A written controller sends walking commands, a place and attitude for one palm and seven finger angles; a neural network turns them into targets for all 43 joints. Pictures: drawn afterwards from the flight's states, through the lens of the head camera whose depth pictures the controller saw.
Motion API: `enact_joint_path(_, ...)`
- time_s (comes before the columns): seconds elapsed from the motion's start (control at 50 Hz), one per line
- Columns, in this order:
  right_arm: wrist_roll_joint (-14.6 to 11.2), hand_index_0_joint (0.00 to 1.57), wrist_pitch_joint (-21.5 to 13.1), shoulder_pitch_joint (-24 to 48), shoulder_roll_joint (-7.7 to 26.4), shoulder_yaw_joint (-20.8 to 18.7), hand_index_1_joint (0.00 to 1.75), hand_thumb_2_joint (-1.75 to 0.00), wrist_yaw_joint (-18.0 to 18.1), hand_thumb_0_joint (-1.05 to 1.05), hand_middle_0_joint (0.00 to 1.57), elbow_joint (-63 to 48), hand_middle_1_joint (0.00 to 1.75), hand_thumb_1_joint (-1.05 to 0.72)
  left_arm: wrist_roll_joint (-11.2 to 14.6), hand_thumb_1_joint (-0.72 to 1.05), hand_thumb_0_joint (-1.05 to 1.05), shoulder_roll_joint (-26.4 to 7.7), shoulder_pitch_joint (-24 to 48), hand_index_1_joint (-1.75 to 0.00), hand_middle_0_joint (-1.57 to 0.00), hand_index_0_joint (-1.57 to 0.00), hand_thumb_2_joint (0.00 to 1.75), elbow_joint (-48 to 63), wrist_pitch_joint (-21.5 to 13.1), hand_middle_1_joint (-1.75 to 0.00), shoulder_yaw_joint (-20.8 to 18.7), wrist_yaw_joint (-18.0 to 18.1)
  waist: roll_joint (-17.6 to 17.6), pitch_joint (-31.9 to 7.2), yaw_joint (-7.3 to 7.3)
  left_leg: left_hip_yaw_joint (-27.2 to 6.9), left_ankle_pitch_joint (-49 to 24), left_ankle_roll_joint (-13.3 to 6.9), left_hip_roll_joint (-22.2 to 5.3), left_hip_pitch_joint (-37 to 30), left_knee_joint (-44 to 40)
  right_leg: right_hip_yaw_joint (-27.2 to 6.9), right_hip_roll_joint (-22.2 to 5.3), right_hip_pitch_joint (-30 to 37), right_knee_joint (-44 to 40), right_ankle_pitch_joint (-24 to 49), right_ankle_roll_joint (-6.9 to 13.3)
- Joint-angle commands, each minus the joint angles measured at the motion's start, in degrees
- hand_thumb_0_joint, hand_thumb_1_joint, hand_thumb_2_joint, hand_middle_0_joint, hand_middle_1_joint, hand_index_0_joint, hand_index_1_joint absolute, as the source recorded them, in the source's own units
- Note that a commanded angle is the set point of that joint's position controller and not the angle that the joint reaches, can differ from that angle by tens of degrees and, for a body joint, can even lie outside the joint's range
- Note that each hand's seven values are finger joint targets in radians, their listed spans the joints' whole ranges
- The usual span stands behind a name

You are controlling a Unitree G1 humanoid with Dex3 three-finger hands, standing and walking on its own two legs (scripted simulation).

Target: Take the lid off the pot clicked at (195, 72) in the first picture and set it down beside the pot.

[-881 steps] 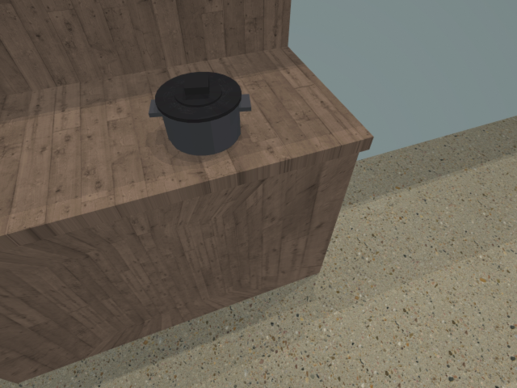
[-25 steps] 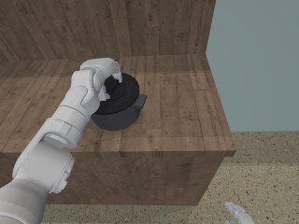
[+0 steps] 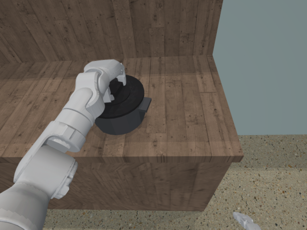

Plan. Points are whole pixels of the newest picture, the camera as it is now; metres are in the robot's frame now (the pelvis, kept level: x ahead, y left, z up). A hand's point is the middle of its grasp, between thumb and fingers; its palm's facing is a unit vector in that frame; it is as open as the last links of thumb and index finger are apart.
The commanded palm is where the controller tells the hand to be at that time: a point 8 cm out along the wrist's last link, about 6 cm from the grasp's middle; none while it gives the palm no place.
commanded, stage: close the fingers and squeeze the knob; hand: left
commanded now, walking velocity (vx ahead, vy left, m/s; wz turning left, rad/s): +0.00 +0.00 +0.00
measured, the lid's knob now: (111, 88) +0.48 +0.12 +0.12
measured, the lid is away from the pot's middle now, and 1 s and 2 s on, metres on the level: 0.00 0.00 0.01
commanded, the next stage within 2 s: lift the lid straight up in 0.40 s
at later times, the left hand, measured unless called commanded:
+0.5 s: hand (107, 90) +0.44 +0.13 +0.14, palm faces -0.33 -0.04 -0.94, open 8.5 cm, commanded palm +0.43 +0.13 +0.20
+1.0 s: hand (104, 83) +0.45 +0.13 +0.17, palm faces -0.30 -0.05 -0.95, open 8.5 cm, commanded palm +0.43 +0.13 +0.25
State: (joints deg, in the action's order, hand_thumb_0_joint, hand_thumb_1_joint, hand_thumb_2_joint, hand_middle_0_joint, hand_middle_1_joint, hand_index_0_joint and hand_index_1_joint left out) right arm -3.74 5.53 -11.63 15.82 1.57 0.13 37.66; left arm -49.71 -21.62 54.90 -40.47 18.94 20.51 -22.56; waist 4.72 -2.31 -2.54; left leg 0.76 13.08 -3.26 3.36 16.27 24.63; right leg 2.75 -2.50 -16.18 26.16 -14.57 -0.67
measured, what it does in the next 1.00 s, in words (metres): stands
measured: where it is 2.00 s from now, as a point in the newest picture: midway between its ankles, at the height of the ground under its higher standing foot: outside the picture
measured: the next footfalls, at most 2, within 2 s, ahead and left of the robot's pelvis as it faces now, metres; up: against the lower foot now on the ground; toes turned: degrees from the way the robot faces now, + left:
none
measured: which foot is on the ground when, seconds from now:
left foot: down 0.00-1.00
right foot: down 0.00-1.00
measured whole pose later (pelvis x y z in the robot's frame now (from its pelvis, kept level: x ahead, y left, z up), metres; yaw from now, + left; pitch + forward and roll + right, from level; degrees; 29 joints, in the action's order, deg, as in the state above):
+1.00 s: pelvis +0.00 +0.00 +0.00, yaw +0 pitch +4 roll +0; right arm -3.4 3.0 -11.3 15.7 1.9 0.9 38.3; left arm -49.4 -23.1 57.1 -40.4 18.1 18.6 -24.6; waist 4.7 -1.7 -2.6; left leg 0.9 12.3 -3.4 3.4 14.8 23.4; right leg 2.5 -2.5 -14.8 25.0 -13.7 -0.7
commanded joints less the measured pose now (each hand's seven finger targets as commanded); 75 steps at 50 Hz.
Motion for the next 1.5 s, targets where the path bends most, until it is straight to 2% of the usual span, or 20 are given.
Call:
enact_joint_path(0.0,0.02,0.2,-2.33,3.65,6.13,-2.14,0.3,-0.9,0.23,0.0,0.2,-7.15,0.3,-0.9,-1.17,0.32,0.0,-9.96,30.4,-0.91,-0.7,-0.67,1.04,9.86,-0.54,-0.93,-6.39,1.64,-6.76,-22.72,-0.79,-3.32,-21.4,-0.87,-0.71,-13.46,0.24,-0.03,2.81,5.12,-0.48,22.31,2.91)
enact_joint_path(0.22,-0.14,0.2,-2.08,4.18,6.13,-1.83,0.3,-0.9,0.51,0.0,0.2,-7.35,0.3,-0.9,-1.35,0.44,0.0,-10.93,30.3,-0.93,-0.74,-0.7,1.07,8.52,-0.76,-0.95,-6.84,1.37,-7.33,-20.58,-0.76,-2.95,-19.67,-0.8,-0.66,-11.96,-0.33,-0.01,2.7,5.33,-0.83,22.0,2.89)
enact_joint_path(0.26,-0.01,0.2,-2.23,4.7,6.01,-2.2,0.3,-0.9,0.33,0.0,0.2,-8.1,0.3,-0.9,-0.66,0.46,0.0,-8.01,31.19,-0.93,-0.75,-0.71,1.08,12.45,-1.12,-0.96,-4.74,1.36,-5.41,-22.94,-0.97,-3.67,-23.21,-0.85,-0.8,-14.07,0.38,0.1,2.53,4.92,-0.63,22.69,3.13)
enact_joint_path(0.3,0.07,0.2,-2.26,3.98,6.08,-1.92,0.3,-0.9,0.42,0.0,0.2,-7.46,0.3,-0.9,-1.64,0.48,0.0,-11.57,28.69,-0.93,-0.76,-0.72,1.08,8.19,-0.78,-0.96,-7.7,1.68,-6.93,-22.21,-0.4,-3.31,-21.76,-0.82,-0.72,-12.76,0.31,-0.06,2.85,5.84,-0.52,22.58,2.94)
enact_joint_path(0.34,-0.11,0.2,-2.11,4.15,5.82,-2.07,0.3,-0.9,0.47,0.0,0.2,-7.38,0.3,-0.9,-1.45,0.51,0.0,-8.77,31.71,-0.94,-0.77,-0.73,1.09,10.2,-0.74,-0.97,-5.09,1.41,-7.43,-21.79,-1.05,-3.14,-19.76,-0.8,-0.7,-12.95,-0.23,0.16,2.75,5.02,-0.87,21.68,2.85)
enact_joint_path(0.38,0.06,0.2,-2.26,4.14,6.21,-2.02,0.3,-0.9,0.61,0.0,0.2,-7.42,0.3,-0.9,-1.72,0.53,0.0,-12.68,30.46,-0.94,-0.78,-0.74,1.1,9.52,-1.06,-0.97,-8.44,1.81,-6.71,-22.88,-0.43,-3.31,-20.89,-0.77,-0.88,-12.91,-0.1,-0.15,2.72,6.01,-0.46,21.89,3.02)
enact_joint_path(0.42,-0.18,0.2,-2.26,4.42,5.79,-2.01,0.3,-0.9,0.56,0.0,0.2,-7.49,0.3,-0.9,-1.38,0.54,0.0,-9.04,31.29,-0.94,-0.78,-0.74,1.1,10.06,-0.99,-0.98,-5.22,1.5,-6.82,-21.88,-0.99,-3.31,-20.14,-0.78,-0.74,-12.97,-0.29,0.08,2.72,5.12,-0.82,21.49,2.94)
enact_joint_path(0.58,0.16,0.2,-2.99,3.93,6.18,-2.09,0.3,-0.9,1.0,0.0,0.2,-7.22,0.3,-0.9,-1.64,0.56,0.0,-14.59,33.59,-0.94,-0.79,-0.75,1.1,11.57,-1.33,-0.98,-9.47,1.97,-6.62,-24.02,-0.52,-3.57,-21.24,-0.99,-0.9,-13.84,-0.34,-0.4,2.77,6.97,-0.92,22.66,2.96)
enact_joint_path(0.64,0.03,0.2,-3.61,3.79,5.9,-2.1,0.3,-0.9,1.03,0.0,0.2,-6.93,0.3,-0.9,-1.56,0.56,0.0,-12.23,36.23,-0.94,-0.79,-0.75,1.1,11.84,-0.97,-0.98,-7.1,1.92,-5.62,-23.44,-0.92,-3.97,-20.92,-0.84,-0.95,-15.06,-0.63,-0.09,2.9,5.17,-1.21,21.39,2.96)
enact_joint_path(0.7,0.31,0.2,-4.68,3.48,6.01,-2.26,0.3,-0.9,1.15,0.0,0.2,-7.0,0.3,-0.9,-1.68,0.56,0.0,-16.18,38.5,-0.94,-0.79,-0.75,1.1,14.31,-1.79,-0.98,-10.21,2.45,-4.6,-26.28,-0.44,-4.43,-22.29,-0.92,-1.02,-16.57,-0.43,-0.53,2.84,6.65,-1.05,22.27,3.07)
enact_joint_path(0.76,0.3,0.2,-5.27,3.99,6.08,-2.42,0.3,-0.9,1.03,0.0,0.2,-7.36,0.3,-0.9,-0.48,0.57,0.0,-13.84,37.69,-0.94,-0.79,-0.75,1.1,15.73,-1.93,-0.98,-8.84,2.14,-4.58,-26.58,-0.54,-4.49,-25.5,-1.03,-0.95,-16.92,-0.1,-0.46,2.52,7.15,-1.17,24.52,3.03)
enact_joint_path(0.94,0.08,0.2,-4.96,4.79,6.1,-1.86,0.3,-0.9,1.11,0.0,0.2,-7.0,0.3,-0.9,-2.21,0.57,0.0,-16.49,38.75,-0.94,-0.79,-0.75,1.1,12.98,-0.81,-0.98,-9.94,1.18,-6.57,-24.17,-0.03,-3.7,-20.03,-0.91,-0.66,-14.22,-1.29,-0.55,2.49,7.74,-1.39,22.49,2.98)
enact_joint_path(0.96,0.18,0.2,-5.09,5.05,6.18,-2.04,0.3,-0.9,1.16,0.0,0.2,-7.46,0.3,-0.9,-1.13,0.57,0.0,-14.28,37.78,-0.94,-0.79,-0.75,1.1,13.42,-1.13,-0.98,-8.6,0.98,-5.32,-24.02,-0.35,-3.78,-21.05,-1.06,-0.56,-14.5,-0.96,-0.49,2.24,7.26,-1.68,22.53,3.16)
enact_joint_path(1.02,0.2,0.2,-5.51,4.75,6.0,-1.95,0.3,-0.9,1.26,0.0,0.2,-7.42,0.3,-0.9,-2.12,0.57,0.0,-17.21,40.8,-0.94,-0.79,-0.75,1.1,15.08,-1.14,-0.98,-10.32,0.74,-5.65,-25.82,0.01,-3.83,-21.34,-1.08,-0.63,-15.62,-1.1,-0.84,2.41,8.25,-1.47,23.35,2.96)
enact_joint_path(1.06,0.04,0.2,-5.59,5.11,6.02,-2.03,0.3,-0.9,1.06,0.0,0.2,-7.59,0.3,-0.9,-0.97,0.57,0.0,-13.36,40.36,-0.94,-0.79,-0.75,1.1,15.4,-1.25,-0.98,-7.34,0.34,-4.14,-24.94,-0.63,-4.29,-24.09,-0.82,-0.81,-16.51,-0.69,-0.35,2.3,6.63,-1.59,23.23,3.16)
enact_joint_path(1.14,0.08,0.2,-5.15,4.71,6.13,-1.66,0.3,-0.9,1.29,0.0,0.2,-6.66,0.3,-0.9,-2.08,0.57,0.0,-16.5,39.58,-0.94,-0.79,-0.75,1.1,10.0,-0.26,-0.98,-9.84,0.01,-7.45,-22.22,-0.16,-3.45,-18.19,-0.93,-0.5,-13.3,-1.68,-0.5,2.47,7.06,-2.02,21.28,3.03)
enact_joint_path(1.2,0.0,0.2,-5.94,6.07,5.58,-1.74,0.3,-0.9,1.13,0.0,0.2,-7.9,0.3,-0.9,-2.01,0.57,0.0,-14.31,45.06,-0.94,-0.79,-0.75,1.1,17.53,-1.27,-0.98,-7.25,-0.24,-3.97,-26.18,-0.45,-4.22,-22.21,-0.71,-0.84,-17.58,-1.19,-0.55,2.4,6.61,-1.57,22.01,3.13)
enact_joint_path(1.34,-0.12,0.2,-5.78,5.95,5.57,-1.43,0.3,-0.9,1.01,0.0,0.2,-7.17,0.3,-0.9,-1.94,0.57,0.0,-13.29,44.63,-0.94,-0.79,-0.75,1.1,13.31,-0.19,-0.98,-6.76,-0.61,-5.3,-22.87,-0.35,-3.99,-18.99,-0.49,-0.83,-15.64,-1.92,-0.14,2.53,5.09,-2.0,19.21,3.24)
enact_joint_path(1.4,0.2,0.2,-6.01,6.01,5.76,-1.39,0.3,-0.9,1.11,0.0,0.2,-7.3,0.3,-0.9,-2.58,0.57,0.0,-17.2,46.16,-0.94,-0.79,-0.75,1.1,14.43,-0.41,-0.98,-9.91,-0.19,-4.85,-25.69,0.37,-4.12,-19.73,-0.46,-0.89,-16.08,-1.91,-0.49,2.43,7.05,-1.64,20.1,3.39)
enact_joint_path(1.48,0.06,0.2,-5.47,6.31,5.7,-1.0,0.3,-0.9,1.25,0.0,0.2,-6.98,0.3,-0.9,-2.76,0.57,0.0,-16.9,44.43,-0.94,-0.79,-0.75,1.1,9.73,0.11,-0.98,-9.78,-0.41,-7.87,-22.77,0.51,-3.38,-16.88,-0.4,-0.82,-12.63,-2.91,-0.54,2.21,7.75,-2.02,19.19,3.17)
